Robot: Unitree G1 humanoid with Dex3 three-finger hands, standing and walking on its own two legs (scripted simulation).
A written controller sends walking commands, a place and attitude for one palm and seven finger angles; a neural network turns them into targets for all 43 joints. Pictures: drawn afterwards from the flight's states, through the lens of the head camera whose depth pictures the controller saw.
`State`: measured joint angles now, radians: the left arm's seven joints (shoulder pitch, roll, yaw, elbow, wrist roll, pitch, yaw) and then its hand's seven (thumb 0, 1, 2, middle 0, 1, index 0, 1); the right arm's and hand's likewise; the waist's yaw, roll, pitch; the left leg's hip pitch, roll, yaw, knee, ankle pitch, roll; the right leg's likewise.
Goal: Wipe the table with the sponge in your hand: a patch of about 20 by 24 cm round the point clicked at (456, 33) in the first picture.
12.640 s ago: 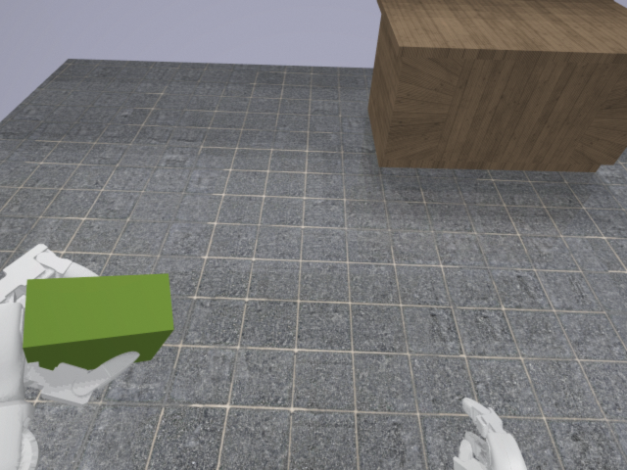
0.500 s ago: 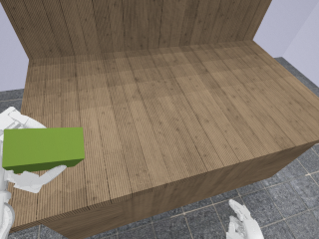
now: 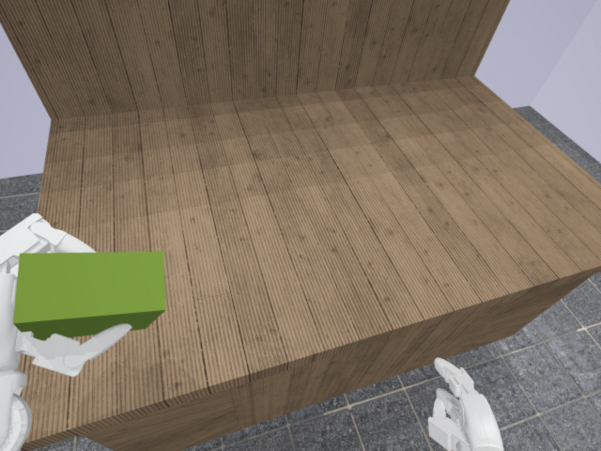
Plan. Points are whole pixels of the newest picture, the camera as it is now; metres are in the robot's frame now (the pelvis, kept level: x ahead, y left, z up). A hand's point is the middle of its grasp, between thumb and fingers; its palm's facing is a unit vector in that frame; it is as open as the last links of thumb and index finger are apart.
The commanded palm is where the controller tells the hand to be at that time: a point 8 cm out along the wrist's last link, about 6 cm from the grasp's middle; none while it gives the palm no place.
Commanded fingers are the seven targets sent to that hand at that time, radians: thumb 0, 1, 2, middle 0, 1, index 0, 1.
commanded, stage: look again from close up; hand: left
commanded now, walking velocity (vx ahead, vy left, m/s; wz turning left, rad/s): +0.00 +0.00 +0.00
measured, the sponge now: (114, 296) +0.23 +0.22 +0.13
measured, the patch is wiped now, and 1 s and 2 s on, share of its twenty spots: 0.00 0.00 0.00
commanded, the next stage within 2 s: turn the palm down, sponge in hand in 0.16 s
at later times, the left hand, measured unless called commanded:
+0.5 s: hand (77, 287) +0.22 +0.25 +0.15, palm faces +0.31 -0.79 -0.53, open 9.9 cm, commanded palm +0.16 +0.27 +0.17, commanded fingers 0.00 0.10 1.30 -1.20 -1.60 -1.20 -1.60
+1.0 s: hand (137, 312) +0.22 +0.20 +0.13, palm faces +0.23 -0.55 -0.80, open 9.9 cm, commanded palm +0.17 +0.23 +0.16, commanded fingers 0.00 0.10 1.30 -1.20 -1.60 -1.20 -1.60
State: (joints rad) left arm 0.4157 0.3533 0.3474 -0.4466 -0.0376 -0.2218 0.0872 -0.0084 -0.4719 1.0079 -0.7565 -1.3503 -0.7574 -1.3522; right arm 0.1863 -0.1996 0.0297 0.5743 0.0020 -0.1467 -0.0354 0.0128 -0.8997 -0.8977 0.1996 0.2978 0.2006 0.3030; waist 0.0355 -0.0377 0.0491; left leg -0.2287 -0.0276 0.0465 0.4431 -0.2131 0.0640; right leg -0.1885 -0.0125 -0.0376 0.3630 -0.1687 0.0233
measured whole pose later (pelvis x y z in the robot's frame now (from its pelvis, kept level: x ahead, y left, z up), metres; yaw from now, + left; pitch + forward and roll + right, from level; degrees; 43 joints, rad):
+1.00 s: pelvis +0.00 -0.08 -0.02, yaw +1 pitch +0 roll +1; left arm 0.33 0.55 0.30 -0.32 0.25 -0.01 0.00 -0.01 -0.47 1.01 -0.75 -1.35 -0.76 -1.35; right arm 0.16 -0.26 0.01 0.60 0.00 -0.06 -0.10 0.01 -0.90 -0.90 0.20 0.30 0.20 0.30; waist 0.06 0.06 0.01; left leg -0.33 0.03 0.00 0.62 -0.29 -0.02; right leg -0.32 0.06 -0.06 0.63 -0.32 -0.08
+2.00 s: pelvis +0.00 -0.03 +0.00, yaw +1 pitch -3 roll +0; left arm 0.17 0.51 -0.01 -0.19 0.86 0.31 0.01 -0.01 -0.47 1.01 -0.75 -1.35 -0.76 -1.35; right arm 0.02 -0.25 0.05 0.66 0.02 0.04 -0.07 0.01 -0.90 -0.90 0.20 0.30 0.20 0.30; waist 0.13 0.10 0.03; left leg -0.17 -0.03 0.03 0.43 -0.20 0.03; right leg -0.16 0.00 -0.02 0.43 -0.22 -0.02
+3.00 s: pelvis -0.01 -0.04 +0.00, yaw +0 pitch -3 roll +0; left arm 0.12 0.49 -0.01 -0.03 0.91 0.24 0.02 0.00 -0.47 1.01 -0.75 -1.35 -0.75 -1.35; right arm 0.02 -0.26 0.03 0.70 0.03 0.02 -0.07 0.01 -0.90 -0.90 0.20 0.30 0.20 0.30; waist 0.12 0.09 0.03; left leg -0.16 -0.01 0.02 0.40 -0.19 0.02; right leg -0.15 0.02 -0.02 0.40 -0.20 -0.03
